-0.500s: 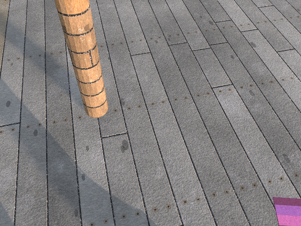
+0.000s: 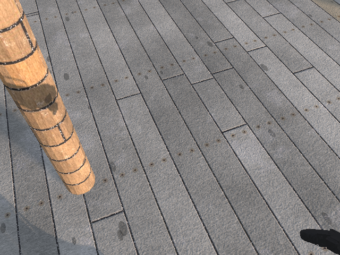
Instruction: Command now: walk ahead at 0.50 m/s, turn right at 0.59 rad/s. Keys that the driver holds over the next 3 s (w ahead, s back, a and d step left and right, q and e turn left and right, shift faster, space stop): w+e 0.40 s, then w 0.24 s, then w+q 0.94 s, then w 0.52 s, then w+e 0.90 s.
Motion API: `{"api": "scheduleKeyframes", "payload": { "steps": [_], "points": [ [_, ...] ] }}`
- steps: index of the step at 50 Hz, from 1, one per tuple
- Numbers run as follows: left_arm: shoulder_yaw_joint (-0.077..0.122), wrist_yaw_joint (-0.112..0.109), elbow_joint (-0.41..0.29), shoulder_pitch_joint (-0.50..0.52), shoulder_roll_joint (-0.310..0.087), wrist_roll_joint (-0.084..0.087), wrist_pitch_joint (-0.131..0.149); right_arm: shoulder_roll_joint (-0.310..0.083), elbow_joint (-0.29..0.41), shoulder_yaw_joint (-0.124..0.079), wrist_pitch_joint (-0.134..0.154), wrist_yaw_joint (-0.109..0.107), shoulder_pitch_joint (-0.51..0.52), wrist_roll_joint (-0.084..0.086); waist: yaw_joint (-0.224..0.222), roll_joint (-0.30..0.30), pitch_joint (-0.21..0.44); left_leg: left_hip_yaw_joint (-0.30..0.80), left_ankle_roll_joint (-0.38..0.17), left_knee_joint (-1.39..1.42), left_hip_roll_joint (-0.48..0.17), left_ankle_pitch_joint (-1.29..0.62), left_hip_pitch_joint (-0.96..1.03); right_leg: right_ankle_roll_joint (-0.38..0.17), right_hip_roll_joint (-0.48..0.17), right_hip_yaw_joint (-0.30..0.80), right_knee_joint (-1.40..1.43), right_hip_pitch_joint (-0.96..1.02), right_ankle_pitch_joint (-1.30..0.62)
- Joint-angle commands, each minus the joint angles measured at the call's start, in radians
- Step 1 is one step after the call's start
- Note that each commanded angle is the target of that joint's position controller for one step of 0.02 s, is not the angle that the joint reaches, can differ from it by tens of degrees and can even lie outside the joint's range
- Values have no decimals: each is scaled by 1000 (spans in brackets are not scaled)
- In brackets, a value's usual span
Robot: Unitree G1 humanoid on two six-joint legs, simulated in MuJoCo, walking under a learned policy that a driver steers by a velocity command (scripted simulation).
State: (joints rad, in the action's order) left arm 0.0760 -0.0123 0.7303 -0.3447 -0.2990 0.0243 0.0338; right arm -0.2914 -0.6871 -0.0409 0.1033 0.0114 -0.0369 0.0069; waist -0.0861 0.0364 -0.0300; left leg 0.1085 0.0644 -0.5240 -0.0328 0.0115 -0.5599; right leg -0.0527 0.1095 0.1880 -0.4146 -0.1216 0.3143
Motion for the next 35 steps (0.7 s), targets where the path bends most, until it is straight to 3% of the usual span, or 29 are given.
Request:
{"api": "scheduleKeyframes", "payload": {
  "steps": [1,2,3,4,5,6,7,8,9,10,11,14,17,19,22,24,25,27,28,29,30,31,32,33,34,35],
  "points": [
    [49,-8,-57,21,-169,-5,6,-144,67,-49,26,7,4,-3,63,-168,45,-19,-30,38,25,44,180,-122,-233,245,16,-58,-169],
    [42,-6,-61,30,-139,-5,4,-143,49,-56,27,7,-67,-10,100,-159,78,-37,-56,63,28,30,282,-102,-207,233,-46,-70,-184],
    [24,-4,-70,27,-92,-9,7,-168,37,-68,28,1,-165,-23,149,-125,153,3,-100,65,-36,64,461,-68,-158,183,-196,-127,-187],
    [0,-2,-79,-21,-21,-30,9,-221,26,-79,23,-8,-302,-29,179,42,282,197,-156,71,-220,111,707,-21,-67,67,-504,-266,93],
    [-6,0,-118,-128,-23,13,21,-285,-14,-94,9,3,-347,-32,114,376,321,693,-308,209,-402,422,871,14,-8,-16,-775,-598,327],
    [7,-4,-75,-126,-107,25,14,-171,5,-70,14,8,-307,-1,132,209,227,690,-290,251,-390,627,800,28,-93,13,-892,-673,249],
    [18,-3,-88,-17,-147,15,6,-118,9,-55,10,4,-274,4,158,108,121,505,-246,252,-342,564,695,33,-121,-21,-908,-688,157],
    [20,-3,-95,31,-138,3,0,-106,12,-47,8,3,-231,-7,143,39,67,371,-227,261,-296,407,588,39,-151,-40,-879,-648,90],
    [23,-1,-106,62,-128,-7,-1,-88,2,-42,7,1,-205,-14,130,34,26,280,-225,278,-260,296,521,41,-175,-39,-825,-629,45],
    [22,6,-110,66,-111,-5,-3,-82,-5,-39,11,-1,-208,-20,120,59,14,194,-212,287,-235,176,472,41,-197,-43,-789,-578,23],
    [21,10,-119,70,-96,5,-6,-93,-12,-43,10,-4,-189,-21,110,95,12,149,-221,319,-215,179,455,47,-204,-67,-763,-573,-6],
    [10,13,-146,112,-59,3,-16,-113,-34,-52,15,-9,-201,-12,113,65,-4,54,-255,369,-232,81,456,66,-220,-81,-675,-610,-63],
    [3,22,-159,150,-43,-3,-13,-143,-54,-61,7,-13,-206,-14,120,29,6,-51,-254,380,-235,-7,497,72,-225,-97,-537,-615,-198],
    [-5,37,-172,207,-26,-1,-5,-154,-65,-62,0,-15,-206,-9,138,51,-18,-136,-233,374,-217,-63,495,65,-218,-137,-412,-580,-286],
    [-13,53,-201,309,-13,-1,2,-166,-100,-65,-12,-15,-272,4,177,17,-42,-189,-217,371,-221,-69,527,40,-193,-182,-284,-530,-314],
    [-13,61,-219,334,-16,0,3,-188,-122,-70,-21,-10,-295,18,168,25,-56,-192,-213,361,-252,-111,568,12,-177,-191,-226,-501,-261],
    [-8,63,-224,343,-30,-3,4,-191,-131,-71,-26,-8,-302,23,161,24,-56,-206,-212,333,-254,-219,606,-6,-155,-210,-207,-489,-212],
    [16,61,-212,256,-77,-14,2,-227,-139,-78,-36,-12,-284,33,81,59,13,-239,-191,177,-257,-552,632,-51,-99,-250,-159,-322,-141],
    [42,55,-167,106,-118,-15,0,-219,-142,-72,-42,-16,-274,34,-7,45,98,-280,-163,3,-225,-642,586,-81,-58,-273,-96,-105,-210],
    [69,40,-121,-54,-176,-13,-8,-183,-133,-54,-39,-22,-283,16,-76,7,192,-297,-124,-233,-185,-457,391,-110,-107,-183,-119,188,-249],
    [85,28,-110,-99,-302,-12,-6,-50,-83,-5,-22,-7,-390,-21,5,-273,329,-274,-55,-647,-29,344,-50,-284,-409,337,-90,569,-142],
    [62,31,-125,-120,-225,-8,2,-107,-106,-13,5,2,-344,7,-40,-216,467,-62,-56,-817,26,581,-141,-345,-497,601,70,577,-49],
    [42,37,-116,-63,-177,-17,14,-172,-69,-35,17,8,-234,47,-47,-168,299,-41,-73,-844,-24,517,-227,-287,-455,429,89,465,-93],
    [32,36,-111,-3,-146,-15,20,-154,-59,-27,21,4,-195,49,-12,-126,200,-50,-87,-779,-71,432,-218,-245,-416,284,93,322,-165],
    [19,40,-102,40,-105,-20,27,-139,-72,-27,16,-2,-150,16,7,-69,105,-59,-94,-696,-103,388,-154,-189,-356,137,105,173,-351],
    [14,38,-105,81,-96,-32,34,-134,-75,-31,4,1,-213,18,67,-145,115,-44,-83,-670,-122,327,-96,-214,-366,118,143,95,-357]
  ]
}}
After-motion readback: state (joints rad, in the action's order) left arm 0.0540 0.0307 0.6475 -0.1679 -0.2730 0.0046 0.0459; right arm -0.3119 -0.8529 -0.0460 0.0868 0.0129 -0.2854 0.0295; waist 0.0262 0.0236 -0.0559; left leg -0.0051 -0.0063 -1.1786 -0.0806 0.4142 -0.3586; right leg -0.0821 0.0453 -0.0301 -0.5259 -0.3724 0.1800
